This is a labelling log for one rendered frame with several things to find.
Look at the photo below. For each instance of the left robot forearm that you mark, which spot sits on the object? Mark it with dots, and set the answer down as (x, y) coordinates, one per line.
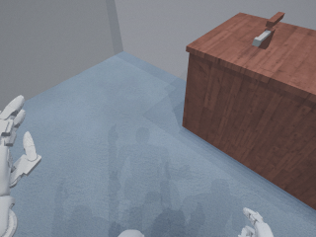
(8, 218)

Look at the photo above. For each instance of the counter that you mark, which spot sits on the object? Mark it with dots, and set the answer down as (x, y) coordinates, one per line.
(257, 104)

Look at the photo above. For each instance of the tap lever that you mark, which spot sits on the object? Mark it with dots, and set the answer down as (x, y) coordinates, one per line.
(258, 40)

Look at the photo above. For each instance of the left robot hand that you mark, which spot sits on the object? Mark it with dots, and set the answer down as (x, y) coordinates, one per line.
(10, 120)

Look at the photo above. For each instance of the right robot hand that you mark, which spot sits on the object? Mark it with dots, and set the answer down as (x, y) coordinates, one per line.
(261, 229)

